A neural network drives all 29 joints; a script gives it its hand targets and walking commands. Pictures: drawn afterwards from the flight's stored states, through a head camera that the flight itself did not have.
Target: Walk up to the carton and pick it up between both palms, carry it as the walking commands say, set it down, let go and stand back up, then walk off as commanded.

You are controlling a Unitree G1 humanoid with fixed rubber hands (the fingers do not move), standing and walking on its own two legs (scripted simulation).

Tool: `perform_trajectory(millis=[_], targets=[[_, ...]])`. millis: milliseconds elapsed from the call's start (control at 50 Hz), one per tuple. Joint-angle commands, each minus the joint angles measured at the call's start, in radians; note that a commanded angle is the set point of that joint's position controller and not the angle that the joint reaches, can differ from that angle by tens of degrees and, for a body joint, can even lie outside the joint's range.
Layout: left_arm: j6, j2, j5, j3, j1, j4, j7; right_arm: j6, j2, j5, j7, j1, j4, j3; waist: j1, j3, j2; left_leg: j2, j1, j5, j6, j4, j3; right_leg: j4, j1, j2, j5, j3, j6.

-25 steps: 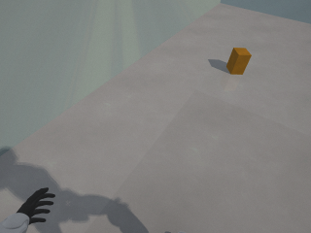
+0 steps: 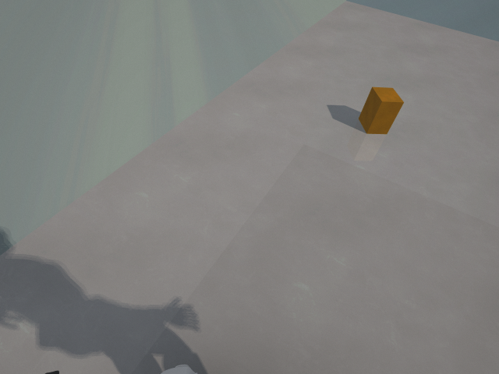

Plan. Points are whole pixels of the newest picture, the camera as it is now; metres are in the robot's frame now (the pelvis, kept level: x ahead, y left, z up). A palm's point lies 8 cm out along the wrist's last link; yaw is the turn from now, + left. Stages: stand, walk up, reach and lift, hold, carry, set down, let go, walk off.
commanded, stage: walk up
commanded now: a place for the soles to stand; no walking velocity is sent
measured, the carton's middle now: (379, 111) +1.87 -0.87 -0.62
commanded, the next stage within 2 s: none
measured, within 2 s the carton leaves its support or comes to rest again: neither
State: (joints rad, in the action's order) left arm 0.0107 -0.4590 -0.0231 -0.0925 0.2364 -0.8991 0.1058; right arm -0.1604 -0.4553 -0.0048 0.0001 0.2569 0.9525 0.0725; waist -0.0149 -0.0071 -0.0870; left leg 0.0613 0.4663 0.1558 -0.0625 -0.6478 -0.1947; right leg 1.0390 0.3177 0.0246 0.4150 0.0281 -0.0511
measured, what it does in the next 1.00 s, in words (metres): walks ahead: right foot, then left foot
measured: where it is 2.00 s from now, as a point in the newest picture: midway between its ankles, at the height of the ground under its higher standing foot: (344, 229)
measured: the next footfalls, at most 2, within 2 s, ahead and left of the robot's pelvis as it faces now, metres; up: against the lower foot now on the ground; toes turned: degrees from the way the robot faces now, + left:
right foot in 0.38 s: +0.35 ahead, -0.25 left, +0.00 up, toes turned -12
left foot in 0.80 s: +0.64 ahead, -0.11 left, +0.00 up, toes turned +4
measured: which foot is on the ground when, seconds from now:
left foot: down 0.00-0.40, up 0.42-0.78, down 0.80-1.00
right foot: up 0.00-0.36, down 0.38-0.80, up 0.82-1.00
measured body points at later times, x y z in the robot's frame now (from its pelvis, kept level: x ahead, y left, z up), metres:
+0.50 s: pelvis +0.26 -0.13 +0.01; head +0.26 -0.16 +0.46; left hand +0.46 +0.17 -0.05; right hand +0.26 -0.50 -0.10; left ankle +0.19 +0.06 -0.63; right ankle +0.32 -0.25 -0.71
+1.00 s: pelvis +0.51 -0.21 +0.01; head +0.52 -0.18 +0.46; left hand +0.65 +0.08 -0.12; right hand +0.57 -0.58 -0.06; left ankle +0.59 -0.12 -0.71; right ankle +0.54 -0.36 -0.66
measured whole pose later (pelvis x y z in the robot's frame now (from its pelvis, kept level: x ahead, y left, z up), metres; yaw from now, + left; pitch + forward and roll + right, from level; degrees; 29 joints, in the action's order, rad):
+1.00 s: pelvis +0.51 -0.21 +0.01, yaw -7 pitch -2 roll +3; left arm 0.00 -0.43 -0.04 -0.08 0.22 -0.86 0.12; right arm -0.14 -0.45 0.01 0.02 0.24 0.89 0.05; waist -0.01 -0.04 -0.13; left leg 0.02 0.34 0.23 -0.06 -0.61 -0.21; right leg 1.12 0.57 -0.10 0.35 0.04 0.00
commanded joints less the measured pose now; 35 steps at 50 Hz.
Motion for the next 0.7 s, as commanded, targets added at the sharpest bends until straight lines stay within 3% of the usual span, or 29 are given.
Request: perform_trajectory(millis=[0, 20, 40, 60, 80, 100, 120, 160, 180, 200, 220, 240, 260, 280, 300, 320, 340, 360, 380, 400, 420, 440, 460, 480, 520, 540, 580, 640, 680], targets=[[0.033, -0.243, -0.014, -0.055, -0.138, 0.126, 0.004, 0.001, -0.336, 0.015, 0.032, 0.072, -0.052, 0.069, 0.051, 0.147, 0.118, 0.401, -0.459, 0.477, -0.192, 0.395, 0.555, 0.155, 0.459, -0.151, -0.063, 0.11, 0.053], [0.03, -0.245, -0.011, -0.058, -0.169, 0.128, 0.01, -0.004, -0.328, 0.013, 0.033, 0.052, -0.057, 0.057, 0.042, 0.05, 0.109, 0.404, -0.357, 0.473, -0.192, 0.421, 0.51, 0.104, 0.46, -0.169, -0.059, 0.115, 0.058], [0.021, -0.23, -0.007, -0.053, -0.169, 0.129, 0.023, -0.008, -0.331, 0.006, 0.027, 0.024, -0.05, 0.055, 0.03, -0.008, 0.182, 0.378, -0.288, 0.476, -0.174, 0.457, 0.438, 0.045, 0.452, -0.202, -0.066, 0.122, 0.07], [0.014, -0.218, -0.004, -0.047, -0.201, 0.132, 0.03, -0.015, -0.34, 0.002, 0.03, 0.022, -0.062, 0.051, 0.036, -0.052, 0.146, 0.398, -0.233, 0.46, -0.191, 0.462, 0.404, -0.027, 0.461, -0.214, -0.065, 0.101, 0.065], [0.007, -0.223, -0.008, -0.057, -0.209, 0.118, 0.041, -0.02, -0.352, 0.0, 0.022, 0.031, -0.049, 0.055, 0.032, -0.054, 0.175, 0.358, -0.2, 0.465, -0.17, 0.471, 0.327, -0.062, 0.415, -0.202, -0.125, 0.088, 0.07], [0.007, -0.199, -0.012, -0.056, -0.224, 0.119, 0.047, -0.027, -0.341, 0.005, 0.023, 0.039, -0.044, 0.052, 0.033, -0.094, 0.173, 0.37, -0.184, 0.423, -0.174, 0.497, 0.337, -0.107, 0.414, -0.225, -0.187, 0.077, 0.07], [0.003, -0.194, -0.005, -0.05, -0.221, 0.102, 0.06, -0.029, -0.376, 0.004, 0.022, -0.004, -0.056, 0.071, -0.004, -0.059, 0.19, 0.327, -0.17, 0.432, -0.166, 0.477, 0.252, -0.151, 0.363, -0.202, -0.207, 0.054, 0.063], [-0.006, -0.182, -0.008, -0.056, -0.242, 0.09, 0.073, -0.029, -0.388, -0.002, 0.012, -0.025, -0.044, 0.086, -0.005, -0.044, 0.209, 0.278, -0.158, 0.417, -0.145, 0.484, 0.157, -0.225, 0.29, -0.197, -0.254, 0.005, 0.064], [-0.008, -0.192, -0.012, -0.057, -0.264, 0.085, 0.076, -0.026, -0.391, -0.002, 0.005, -0.011, -0.042, 0.077, 0.02, -0.002, 0.235, 0.257, -0.162, 0.357, -0.122, 0.46, 0.081, -0.284, 0.228, -0.173, -0.278, -0.057, 0.062], [-0.011, -0.176, -0.009, -0.064, -0.329, 0.107, 0.081, -0.022, -0.374, -0.004, 0.002, -0.009, -0.034, 0.081, 0.034, -0.015, 0.22, 0.241, -0.153, 0.353, -0.122, 0.472, 0.069, -0.294, 0.199, -0.176, -0.327, -0.072, 0.071], [-0.006, -0.182, 0.001, -0.065, -0.324, 0.095, 0.079, -0.017, -0.372, 0.003, -0.002, -0.037, -0.034, 0.079, 0.006, -0.056, 0.185, 0.251, -0.122, 0.297, -0.118, 0.471, 0.071, -0.327, 0.166, -0.161, -0.316, -0.096, 0.06], [0.0, -0.167, -0.003, -0.061, -0.346, 0.073, 0.08, -0.014, -0.354, 0.013, -0.006, 0.02, -0.019, 0.075, 0.025, -0.057, 0.126, 0.25, -0.13, 0.213, -0.111, 0.46, 0.049, -0.351, 0.124, -0.164, -0.368, -0.103, 0.042], [-0.006, -0.182, -0.004, -0.072, -0.371, 0.083, 0.074, -0.01, -0.377, 0.006, -0.003, 0.029, -0.018, 0.081, 0.041, -0.034, 0.147, 0.263, -0.175, 0.268, -0.105, 0.436, 0.082, -0.346, 0.125, -0.161, -0.337, -0.077, 0.039], [-0.006, -0.172, 0.011, -0.076, -0.34, 0.074, 0.073, -0.003, -0.383, 0.004, 0.002, -0.021, -0.022, 0.075, 0.0, -0.063, 0.191, 0.274, -0.168, 0.237, -0.095, 0.413, 0.067, -0.359, 0.133, -0.146, -0.307, -0.087, 0.018], [-0.003, -0.197, -0.005, -0.084, -0.336, 0.087, 0.063, 0.0, -0.368, 0.005, 0.004, -0.028, -0.025, 0.073, -0.01, -0.045, 0.187, 0.293, -0.211, 0.11, -0.1, 0.34, 0.077, -0.368, 0.114, -0.147, -0.211, -0.097, 0.013], [0.0, -0.185, -0.001, -0.077, -0.256, 0.061, 0.052, 0.008, -0.375, 0.005, 0.009, -0.07, -0.02, 0.078, -0.064, 0.014, 0.18, 0.284, -0.272, -0.01, -0.105, 0.222, 0.043, -0.431, 0.072, -0.105, -0.112, -0.129, 0.006], [0.005, -0.214, -0.003, -0.098, -0.132, 0.032, 0.035, 0.014, -0.34, -0.001, 0.01, -0.037, -0.022, 0.064, -0.109, 0.101, 0.072, 0.226, -0.224, -0.176, -0.081, -0.119, 0.002, -0.506, -0.124, -0.07, -0.002, -0.067, -0.033], [0.019, -0.318, -0.019, -0.13, 0.015, -0.007, 0.006, 0.011, -0.245, 0.003, 0.011, 0.067, -0.03, 0.037, -0.158, 0.205, -0.26, 0.093, 0.041, -0.04, -0.019, -0.477, -0.006, -0.605, -0.383, -0.202, 0.245, 0.185, -0.097], [0.025, -0.402, -0.003, -0.142, -0.002, 0.028, -0.01, 0.008, -0.224, 0.02, 0.013, 0.042, -0.072, 0.018, -0.15, 0.143, -0.32, -0.042, 0.358, 0.313, 0.018, -0.649, 0.096, -0.817, -0.464, -0.39, 0.31, 0.621, -0.165], [0.027, -0.361, 0.015, -0.116, -0.034, 0.033, -0.024, 0.013, -0.279, 0.029, 0.022, -0.046, -0.051, 0.018, -0.131, 0.102, -0.116, 0.021, 0.408, 0.298, -0.004, -0.691, 0.188, -0.796, -0.486, -0.386, 0.194, 0.567, -0.178], [0.026, -0.349, 0.022, -0.116, -0.057, 0.029, -0.028, 0.015, -0.266, 0.03, 0.017, -0.009, -0.026, 0.007, -0.112, 0.135, -0.041, 0.066, 0.33, 0.231, -0.014, -0.637, 0.196, -0.754, -0.433, -0.356, 0.027, 0.411, -0.119], [0.032, -0.3, 0.013, -0.104, -0.1, 0.034, -0.035, 0.023, -0.255, 0.026, 0.012, 0.043, -0.007, 0.008, -0.051, 0.087, -0.013, 0.064, 0.276, 0.18, -0.012, -0.578, 0.198, -0.735, -0.329, -0.325, -0.068, 0.308, -0.086], [0.038, -0.275, 0.009, -0.1, -0.119, 0.05, -0.039, 0.024, -0.249, 0.031, 0.009, 0.063, 0.0, 0.002, -0.029, 0.055, -0.111, 0.066, 0.229, 0.174, 0.012, -0.512, 0.196, -0.746, -0.26, -0.283, -0.124, 0.242, -0.085], [0.045, -0.241, 0.013, -0.088, -0.132, 0.053, -0.037, 0.03, -0.253, 0.027, 0.004, 0.058, 0.019, 0.004, -0.018, 0.026, -0.108, 0.075, 0.165, 0.129, 0.025, -0.443, 0.206, -0.756, -0.181, -0.245, -0.183, 0.149, -0.082], [0.059, -0.211, 0.009, -0.075, -0.145, 0.067, -0.035, 0.044, -0.243, 0.016, -0.013, 0.059, 0.017, 0.014, -0.003, -0.019, -0.168, 0.075, 0.129, 0.082, 0.047, -0.365, 0.201, -0.812, -0.096, -0.222, -0.133, 0.091, -0.08], [0.06, -0.22, 0.008, -0.071, -0.159, 0.096, -0.029, 0.052, -0.258, 0.006, -0.02, 0.045, 0.011, 0.023, 0.001, 0.013, -0.167, 0.08, 0.084, 0.079, 0.054, -0.312, 0.175, -0.81, -0.088, -0.212, -0.034, 0.039, -0.115], [0.062, -0.203, 0.002, -0.082, -0.124, 0.117, -0.024, 0.049, -0.225, 0.002, -0.03, -0.009, -0.02, 0.019, -0.03, -0.041, -0.114, 0.092, 0.134, 0.096, 0.054, -0.186, 0.143, -0.832, -0.106, -0.24, -0.023, 0.07, -0.155], [0.054, -0.21, 0.002, -0.078, -0.051, 0.127, -0.022, 0.044, -0.208, 0.005, -0.033, -0.114, -0.057, 0.017, -0.072, -0.049, -0.003, 0.052, 0.105, -0.011, 0.048, -0.004, 0.092, -0.81, -0.156, -0.227, -0.136, 0.056, -0.11], [0.048, -0.202, 0.003, -0.078, -0.057, 0.132, -0.023, 0.041, -0.186, 0.001, -0.027, -0.085, -0.05, 0.026, -0.066, -0.031, 0.005, 0.037, 0.059, -0.048, 0.031, 0.009, 0.079, -0.787, -0.174, -0.267, -0.138, 0.069, -0.133]])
